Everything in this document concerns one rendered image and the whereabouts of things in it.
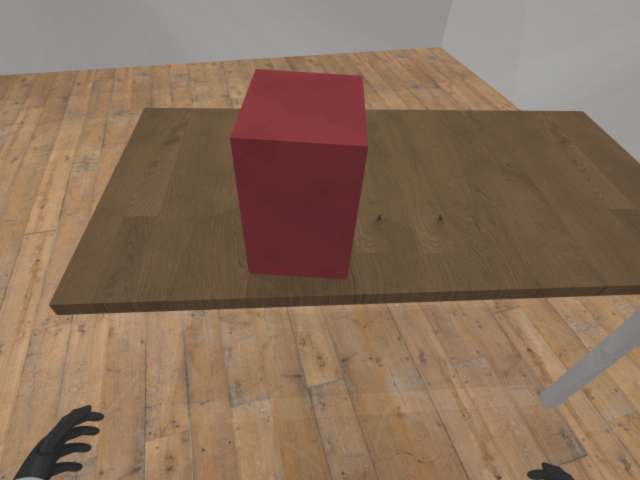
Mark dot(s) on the carton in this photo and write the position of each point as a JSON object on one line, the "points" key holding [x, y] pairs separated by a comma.
{"points": [[299, 148]]}

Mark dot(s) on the left robot hand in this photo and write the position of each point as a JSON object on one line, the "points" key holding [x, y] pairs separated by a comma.
{"points": [[41, 462]]}

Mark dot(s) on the table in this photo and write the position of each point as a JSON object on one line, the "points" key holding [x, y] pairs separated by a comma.
{"points": [[455, 205]]}

